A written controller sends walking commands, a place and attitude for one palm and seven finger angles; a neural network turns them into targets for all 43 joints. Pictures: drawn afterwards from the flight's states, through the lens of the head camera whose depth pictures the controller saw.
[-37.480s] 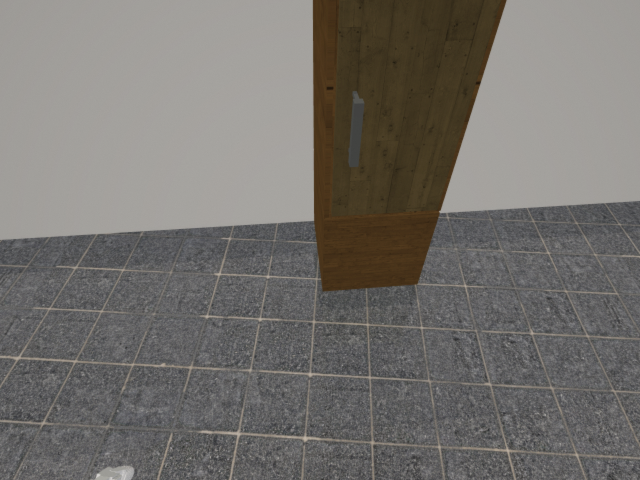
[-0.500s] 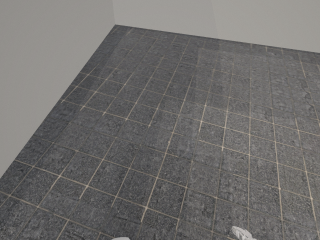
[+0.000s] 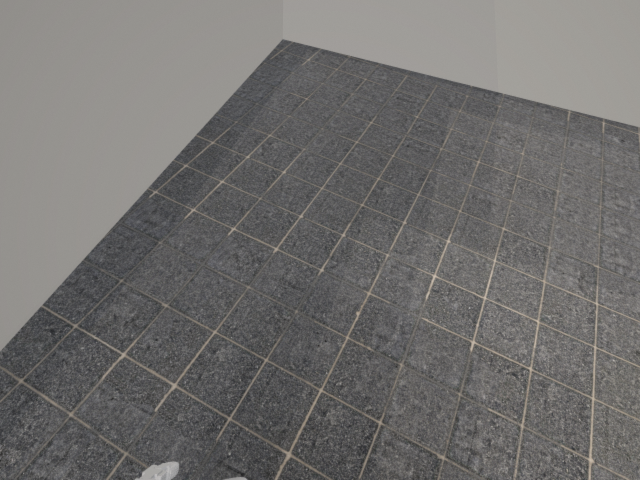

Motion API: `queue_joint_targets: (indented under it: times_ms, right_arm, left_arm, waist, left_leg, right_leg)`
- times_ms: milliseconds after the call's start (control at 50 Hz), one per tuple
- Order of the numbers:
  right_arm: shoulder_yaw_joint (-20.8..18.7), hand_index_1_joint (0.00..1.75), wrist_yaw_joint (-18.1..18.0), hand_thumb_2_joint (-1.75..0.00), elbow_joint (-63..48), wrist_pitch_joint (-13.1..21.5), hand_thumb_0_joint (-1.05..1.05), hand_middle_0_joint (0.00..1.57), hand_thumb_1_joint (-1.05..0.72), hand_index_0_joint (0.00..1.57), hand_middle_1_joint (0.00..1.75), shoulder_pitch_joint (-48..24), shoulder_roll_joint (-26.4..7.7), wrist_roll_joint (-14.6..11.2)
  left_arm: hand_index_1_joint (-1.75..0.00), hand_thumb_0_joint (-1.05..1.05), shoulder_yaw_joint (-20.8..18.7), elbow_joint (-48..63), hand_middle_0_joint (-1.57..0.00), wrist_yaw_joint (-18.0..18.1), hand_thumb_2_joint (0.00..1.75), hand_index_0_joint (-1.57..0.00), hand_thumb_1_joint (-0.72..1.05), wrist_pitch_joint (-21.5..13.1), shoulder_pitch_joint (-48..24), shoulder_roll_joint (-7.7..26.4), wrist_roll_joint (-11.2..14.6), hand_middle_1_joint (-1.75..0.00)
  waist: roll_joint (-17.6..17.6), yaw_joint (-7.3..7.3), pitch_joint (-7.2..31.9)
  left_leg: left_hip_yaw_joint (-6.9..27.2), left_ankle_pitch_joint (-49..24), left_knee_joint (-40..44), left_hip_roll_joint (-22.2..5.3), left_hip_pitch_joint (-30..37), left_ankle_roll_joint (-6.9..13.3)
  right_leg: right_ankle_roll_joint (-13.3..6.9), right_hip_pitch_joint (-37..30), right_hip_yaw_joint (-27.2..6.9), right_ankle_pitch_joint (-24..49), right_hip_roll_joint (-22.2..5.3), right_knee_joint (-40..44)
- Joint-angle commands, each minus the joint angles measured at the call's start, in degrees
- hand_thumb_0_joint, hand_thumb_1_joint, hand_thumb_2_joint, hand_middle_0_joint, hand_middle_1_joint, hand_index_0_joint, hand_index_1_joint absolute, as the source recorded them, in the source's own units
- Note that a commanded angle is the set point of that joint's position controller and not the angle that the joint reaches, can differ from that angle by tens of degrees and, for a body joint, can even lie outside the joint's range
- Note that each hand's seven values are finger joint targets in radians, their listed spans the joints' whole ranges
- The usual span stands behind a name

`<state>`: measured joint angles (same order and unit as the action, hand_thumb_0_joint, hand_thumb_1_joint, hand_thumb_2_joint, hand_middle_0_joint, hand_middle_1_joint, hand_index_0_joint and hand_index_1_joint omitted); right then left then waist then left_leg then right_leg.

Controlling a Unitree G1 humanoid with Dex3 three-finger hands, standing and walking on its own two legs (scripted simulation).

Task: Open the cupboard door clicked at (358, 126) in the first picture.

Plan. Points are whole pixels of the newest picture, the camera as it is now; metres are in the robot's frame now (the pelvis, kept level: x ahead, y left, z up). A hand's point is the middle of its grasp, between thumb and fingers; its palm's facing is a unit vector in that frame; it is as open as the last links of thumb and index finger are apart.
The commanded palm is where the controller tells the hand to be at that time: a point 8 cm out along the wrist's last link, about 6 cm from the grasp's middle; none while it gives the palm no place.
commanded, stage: turn to face it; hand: left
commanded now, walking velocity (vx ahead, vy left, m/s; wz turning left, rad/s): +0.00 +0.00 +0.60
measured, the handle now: out of the picture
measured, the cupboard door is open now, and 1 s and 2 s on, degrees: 49 49 49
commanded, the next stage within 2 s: none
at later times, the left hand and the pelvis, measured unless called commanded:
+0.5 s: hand out of the picture +0.08 +0.16 -0.14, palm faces +0.28 -0.91 -0.30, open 7.4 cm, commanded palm none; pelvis +0.06 -0.06 +0.01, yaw +17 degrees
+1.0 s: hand out of the picture +0.03 +0.18 -0.16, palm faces +0.58 -0.77 -0.25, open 7.4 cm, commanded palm none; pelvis +0.08 -0.06 +0.01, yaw +36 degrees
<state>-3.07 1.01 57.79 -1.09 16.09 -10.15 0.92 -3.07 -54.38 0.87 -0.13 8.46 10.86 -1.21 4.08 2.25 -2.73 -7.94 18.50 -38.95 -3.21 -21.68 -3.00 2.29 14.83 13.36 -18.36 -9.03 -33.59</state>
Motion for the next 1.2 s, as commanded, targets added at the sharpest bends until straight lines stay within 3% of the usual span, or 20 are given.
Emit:
queue_joint_targets:
  times_ms: [0,40,160,300,320,340,360,400,460,600,680,700,740,780,860,980,1040,1060,1100,1180]
  right_arm:
    - [-3.1,0.30,-1.1,-0.90,-2.7,1.2,0.00,0.20,-0.90,0.20,0.30,9.9,-14.3,0.5]
    - [-3.4,0.30,-2.0,-0.90,-3.7,1.1,0.00,0.20,-0.90,0.20,0.30,8.2,-15.1,0.8]
    - [-2.6,0.30,-2.8,-0.90,-5.7,1.6,0.00,0.20,-0.90,0.20,0.30,1.2,-12.9,0.5]
    - [-3.8,0.30,-1.7,-0.90,-9.3,-0.2,0.00,0.20,-0.90,0.20,0.30,-7.7,-14.4,0.2]
    - [-3.5,0.30,-1.3,-0.90,-10.2,-0.3,0.00,0.20,-0.90,0.20,0.30,-8.0,-11.4,-0.4]
    - [-2.8,0.30,-0.9,-0.90,-11.8,-0.3,0.00,0.20,-0.90,0.20,0.30,-8.0,-7.3,-0.5]
    - [-3.3,0.30,-0.7,-0.90,-11.8,-0.7,0.00,0.20,-0.90,0.20,0.30,-8.7,-10.1,0.0]
    - [-3.5,0.30,-0.2,-0.90,-10.1,-1.8,0.00,0.20,-0.90,0.20,0.30,-7.6,-8.5,0.1]
    - [-2.6,0.30,0.5,-0.90,-9.4,-2.2,0.00,0.20,-0.90,0.20,0.30,-8.3,-7.5,0.1]
    - [-1.1,0.30,0.9,-0.90,-10.9,-1.4,0.00,0.20,-0.90,0.20,0.30,-13.5,-5.9,-0.4]
    - [-1.4,0.30,0.6,-0.90,-10.0,-1.0,0.00,0.20,-0.90,0.20,0.30,-9.1,-7.7,-0.2]
    - [-2.0,0.30,0.6,-0.90,-9.1,-0.6,0.00,0.20,-0.90,0.20,0.30,-5.3,-9.9,-0.1]
    - [-4.6,0.30,-0.5,-0.90,-7.8,-0.4,0.00,0.20,-0.90,0.20,0.30,2.6,-20.3,0.3]
    - [-4.0,0.30,-1.5,-0.90,-7.7,-0.2,0.00,0.20,-0.90,0.20,0.30,0.6,-17.9,0.4]
    - [-2.7,0.30,-2.1,-0.90,-9.1,0.4,0.00,0.20,-0.90,0.20,0.30,-6.0,-14.2,0.2]
    - [-3.6,0.30,-1.7,-0.90,-8.9,-0.2,0.00,0.20,-0.90,0.20,0.30,-5.5,-15.3,0.7]
    - [-3.8,0.30,-1.5,-0.90,-10.2,-0.8,0.00,0.20,-0.90,0.20,0.30,-8.9,-15.4,0.4]
    - [-3.7,0.30,-1.3,-0.90,-10.7,-0.8,0.00,0.20,-0.90,0.20,0.30,-9.7,-13.7,0.0]
    - [-3.2,0.30,-0.7,-0.90,-12.8,-0.8,0.00,0.20,-0.90,0.20,0.30,-8.9,-9.0,-0.4]
    - [-3.1,0.30,0.3,-0.90,-9.5,-2.1,0.00,0.20,-0.90,0.20,0.30,-7.4,-9.2,0.3]
  left_arm:
    - [-0.30,0.00,-1.0,5.9,-0.20,0.2,0.90,-0.20,0.90,0.9,1.1,4.6,1.0,-0.30]
    - [-0.30,0.00,-1.5,7.6,-0.20,0.3,0.90,-0.20,0.90,1.3,-3.3,5.7,0.1,-0.30]
    - [-0.30,0.00,-1.3,5.3,-0.20,0.0,0.90,-0.20,0.90,1.4,-1.1,5.6,0.6,-0.30]
    - [-0.30,0.00,-1.6,4.9,-0.20,0.3,0.90,-0.20,0.90,0.7,7.2,7.6,0.7,-0.30]
    - [-0.30,0.00,-2.4,4.8,-0.20,0.6,0.90,-0.20,0.90,0.0,9.6,11.2,0.1,-0.30]
    - [-0.30,0.00,-3.4,5.3,-0.20,1.0,0.90,-0.20,0.90,-0.3,9.5,16.9,-0.8,-0.30]
    - [-0.30,0.00,-2.9,5.7,-0.20,1.1,0.90,-0.20,0.90,-0.3,8.9,16.8,-0.4,-0.30]
    - [-0.30,0.00,-2.1,7.3,-0.20,1.4,0.90,-0.20,0.90,-0.3,3.2,11.8,-0.1,-0.30]
    - [-0.30,0.00,-1.2,7.6,-0.20,1.0,0.90,-0.20,0.90,-0.6,3.2,9.7,0.0,-0.30]
    - [-0.30,0.00,-2.5,5.2,-0.20,1.1,0.90,-0.20,0.90,-0.6,9.3,13.1,-0.5,-0.30]
    - [-0.30,0.00,-3.1,5.4,-0.20,0.5,0.90,-0.20,0.90,-0.1,7.2,13.9,0.1,-0.30]
    - [-0.30,0.00,-3.1,5.6,-0.20,0.3,0.90,-0.20,0.90,0.1,6.1,13.0,0.3,-0.30]
    - [-0.30,0.00,-1.3,10.1,-0.20,0.2,0.90,-0.20,0.90,1.0,1.5,7.5,0.7,-0.30]
    - [-0.30,0.00,-1.8,10.1,-0.20,0.4,0.90,-0.20,0.90,1.8,-1.9,8.8,0.1,-0.30]
    - [-0.30,0.00,-2.0,7.1,-0.20,-0.2,0.90,-0.20,0.90,2.1,1.8,8.5,0.3,-0.30]
    - [-0.30,0.00,-1.5,8.4,-0.20,-0.1,0.90,-0.20,0.90,1.9,-0.3,7.5,0.6,-0.30]
    - [-0.30,0.00,-1.7,7.2,-0.20,0.1,0.90,-0.20,0.90,1.4,5.0,8.2,0.8,-0.30]
    - [-0.30,0.00,-2.3,6.6,-0.20,0.3,0.90,-0.20,0.90,0.8,8.3,10.0,0.7,-0.30]
    - [-0.30,0.00,-3.6,7.2,-0.20,1.1,0.90,-0.20,0.90,0.1,9.2,18.9,-0.5,-0.30]
    - [-0.30,0.00,-1.4,9.4,-0.20,1.1,0.90,-0.20,0.90,0.1,0.4,11.4,0.0,-0.30]
  waist:
    - [-25.9,2.57,8.0]
    - [-13.0,2.19,7.5]
    - [-12.4,-0.62,8.2]
    - [-11.8,-4.62,6.5]
    - [-1.8,-5.68,7.1]
    - [16.4,-5.91,5.4]
    - [13.8,-5.99,4.9]
    - [9.3,-2.14,2.4]
    - [9.1,-1.56,2.7]
    - [7.4,-5.29,6.2]
    - [6.6,-2.44,6.4]
    - [1.5,-0.12,8.4]
    - [-22.0,4.18,10.5]
    - [-12.8,2.65,7.6]
    - [-14.2,-1.61,5.8]
    - [-14.2,-1.07,4.6]
    - [-14.7,-3.97,4.2]
    - [-10.0,-5.73,5.4]
    - [16.6,-6.68,6.0]
    - [9.9,-1.50,1.3]
  left_leg:
    - [31.0,-40.2,19.1,-20.8,17.7,12.8]
    - [30.4,-27.1,19.7,-20.4,14.5,15.9]
    - [18.4,-43.7,14.4,-11.1,17.9,11.4]
    - [20.1,-23.1,10.0,-6.6,3.1,8.0]
    - [16.0,-8.9,2.6,-1.1,-4.1,4.3]
    - [6.7,15.0,-12.0,7.3,-12.7,0.1]
    - [10.0,19.1,-24.5,4.2,-11.6,1.0]
    - [10.7,10.8,-32.4,2.2,-11.9,0.5]
    - [7.7,5.4,-28.8,1.3,-10.9,-1.2]
    - [1.9,7.6,-5.2,1.9,-4.5,-0.9]
    - [0.4,-2.4,7.2,2.7,6.9,0.7]
    - [3.5,-10.1,14.0,0.7,15.0,1.8]
    - [34.0,-46.1,17.5,-22.7,26.0,16.7]
    - [28.6,-33.4,18.1,-19.0,19.8,17.0]
    - [19.2,-34.2,16.8,-9.9,15.6,11.4]
    - [22.6,-25.8,16.5,-8.3,9.8,11.2]
    - [23.9,-20.4,13.1,-6.5,2.0,9.4]
    - [22.5,-14.0,8.5,-3.3,-2.6,6.8]
    - [9.3,18.1,-18.2,6.6,-12.1,0.5]
    - [9.6,7.5,-31.9,0.9,-10.8,-0.3]
  right_leg:
    - [3.3,17.9,-4.7,-20.9,2.6,-24.0]
    - [1.7,20.3,-12.2,-14.6,2.2,-33.4]
    - [3.2,17.4,-12.6,-6.5,4.7,-24.8]
    - [1.9,-5.3,-9.8,5.6,7.9,5.5]
    - [0.1,-12.4,-17.4,8.3,-0.2,15.1]
    - [-6.4,-13.2,-34.0,15.2,-16.6,19.2]
    - [-11.1,-7.4,-34.6,18.7,-20.2,18.2]
    - [-9.7,-3.3,-26.5,17.4,-13.9,17.2]
    - [-7.6,-6.3,-13.5,30.6,-8.2,13.9]
    - [-9.0,-16.0,-10.3,40.0,-11.5,8.5]
    - [-5.6,-9.0,-6.1,33.5,-11.3,2.8]
    - [-3.1,-3.8,-4.0,28.4,-10.2,-4.7]
    - [3.4,20.5,-6.0,-21.6,2.2,-27.9]
    - [2.4,21.7,-12.2,-14.5,1.2,-33.3]
    - [3.1,17.5,-12.9,-5.3,3.1,-30.5]
    - [2.7,7.6,-10.9,-6.5,6.7,-12.8]
    - [2.1,-4.1,-9.9,0.4,8.4,0.0]
    - [1.7,-11.4,-12.1,5.3,6.1,9.0]
    - [-8.4,-11.9,-35.3,11.3,-20.4,20.0]
    - [-8.9,-3.2,-18.2,18.1,-10.6,15.6]
